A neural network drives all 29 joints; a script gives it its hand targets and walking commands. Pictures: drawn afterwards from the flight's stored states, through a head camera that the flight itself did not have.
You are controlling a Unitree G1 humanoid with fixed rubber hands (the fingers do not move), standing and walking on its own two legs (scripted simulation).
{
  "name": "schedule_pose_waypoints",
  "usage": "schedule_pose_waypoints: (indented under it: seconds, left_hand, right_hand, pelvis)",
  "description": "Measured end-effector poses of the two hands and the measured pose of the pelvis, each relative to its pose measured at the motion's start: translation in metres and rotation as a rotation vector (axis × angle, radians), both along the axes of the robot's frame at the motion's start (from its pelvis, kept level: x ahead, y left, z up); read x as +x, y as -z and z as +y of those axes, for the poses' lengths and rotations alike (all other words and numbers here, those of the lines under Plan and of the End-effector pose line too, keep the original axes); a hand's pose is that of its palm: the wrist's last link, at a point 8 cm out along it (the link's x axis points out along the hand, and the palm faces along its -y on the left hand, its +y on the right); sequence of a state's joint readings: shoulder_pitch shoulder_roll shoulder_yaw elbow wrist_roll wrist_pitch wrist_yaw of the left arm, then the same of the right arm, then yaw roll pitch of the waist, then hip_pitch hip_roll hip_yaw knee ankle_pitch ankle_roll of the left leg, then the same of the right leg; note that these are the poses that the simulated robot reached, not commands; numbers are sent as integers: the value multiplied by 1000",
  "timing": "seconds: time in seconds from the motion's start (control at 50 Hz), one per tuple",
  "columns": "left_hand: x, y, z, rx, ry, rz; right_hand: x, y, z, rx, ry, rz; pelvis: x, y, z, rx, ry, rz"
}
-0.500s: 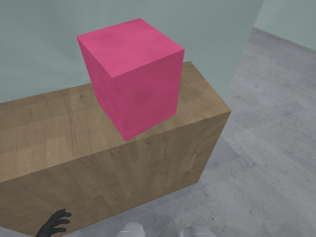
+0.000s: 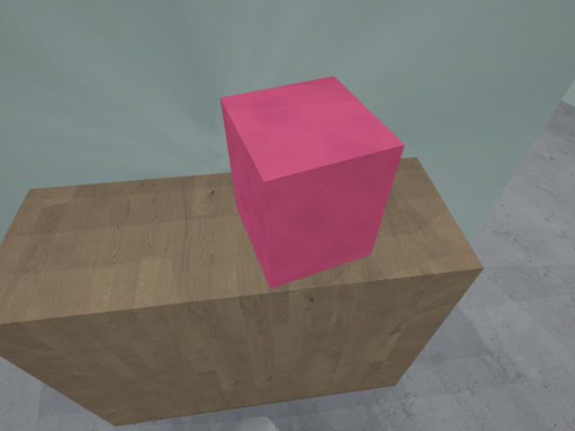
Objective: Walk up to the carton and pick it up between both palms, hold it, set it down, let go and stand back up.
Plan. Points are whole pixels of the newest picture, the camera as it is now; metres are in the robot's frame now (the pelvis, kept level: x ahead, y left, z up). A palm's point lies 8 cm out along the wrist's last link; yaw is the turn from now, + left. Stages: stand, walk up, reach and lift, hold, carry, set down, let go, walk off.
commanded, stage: walk up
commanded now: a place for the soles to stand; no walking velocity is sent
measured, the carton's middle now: (302, 182) +0.49 +0.04 +0.07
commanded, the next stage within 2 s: none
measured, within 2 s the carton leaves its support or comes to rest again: neither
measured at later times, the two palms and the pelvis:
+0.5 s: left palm out of the picture +0.11 +0.33 -0.11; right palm out of the picture +0.11 -0.30 -0.09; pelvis +0.04 +0.01 -0.01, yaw +7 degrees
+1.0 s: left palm out of the picture +0.10 +0.29 -0.10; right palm out of the picture +0.17 -0.32 -0.11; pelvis +0.05 -0.02 -0.02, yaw +11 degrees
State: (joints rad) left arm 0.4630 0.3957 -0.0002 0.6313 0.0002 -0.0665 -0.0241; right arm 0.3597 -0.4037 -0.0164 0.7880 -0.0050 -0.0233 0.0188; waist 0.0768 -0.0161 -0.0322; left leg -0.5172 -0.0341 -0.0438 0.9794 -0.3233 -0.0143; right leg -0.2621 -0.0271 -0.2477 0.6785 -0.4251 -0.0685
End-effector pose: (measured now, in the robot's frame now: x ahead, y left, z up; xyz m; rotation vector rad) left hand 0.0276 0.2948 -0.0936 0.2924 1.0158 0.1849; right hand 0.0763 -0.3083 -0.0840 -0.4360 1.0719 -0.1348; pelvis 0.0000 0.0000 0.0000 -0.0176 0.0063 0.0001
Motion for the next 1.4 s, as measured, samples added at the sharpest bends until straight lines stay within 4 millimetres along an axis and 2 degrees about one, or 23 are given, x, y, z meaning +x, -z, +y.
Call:
schedule_pose_waypoints:
  seconds: [0.08,0.12,0.2,0.32,0.46,0.6,0.7,0.82,0.92,1.0,1.06,1.16,1.28,1.4]
  left_hand:
    - [-1,18,20,-9,-20,18]
    - [2,25,27,-13,-20,37]
    - [24,26,38,-12,6,35]
    - [56,24,48,4,27,16]
    - [76,18,39,30,32,29]
    - [96,6,7,73,36,-12]
    - [94,-5,-19,70,-11,-55]
    - [85,-11,-30,62,-65,-75]
    - [74,-7,-22,54,-87,-84]
    - [69,6,-7,44,-96,-84]
    - [71,9,-2,34,-97,-62]
    - [76,6,3,51,-89,-58]
    - [71,0,0,65,-118,-83]
    - [56,3,14,70,-159,-54]
  right_hand:
    - [23,5,20,-18,-56,-27]
    - [26,8,28,-22,-61,-45]
    - [23,1,35,-34,-19,-51]
    - [25,-5,32,-65,-18,-12]
    - [34,3,18,-57,-13,21]
    - [45,23,-11,-15,-12,52]
    - [66,28,-23,16,-39,50]
    - [85,27,-29,13,-91,36]
    - [90,25,-21,1,-116,27]
    - [91,24,-9,-13,-137,2]
    - [91,20,-2,-13,-133,-18]
    - [94,19,-3,-16,-139,-11]
    - [114,21,-4,-10,-169,6]
    - [135,21,10,-15,-223,-11]
  pelvis:
    - [8,13,17,-13,-37,-23]
    - [10,18,25,-5,-49,-57]
    - [16,14,30,-27,-82,-90]
    - [22,12,30,-46,-115,-106]
    - [35,12,16,-27,-117,-89]
    - [47,16,-17,19,-115,-68]
    - [55,11,-35,47,-125,-59]
    - [57,9,-39,64,-139,-52]
    - [54,11,-32,53,-166,-54]
    - [51,19,-20,33,-189,-70]
    - [52,17,-15,23,-197,-73]
    - [56,16,-17,20,-208,-68]
    - [64,15,-22,28,-215,-51]
    - [70,17,-9,29,-237,-44]
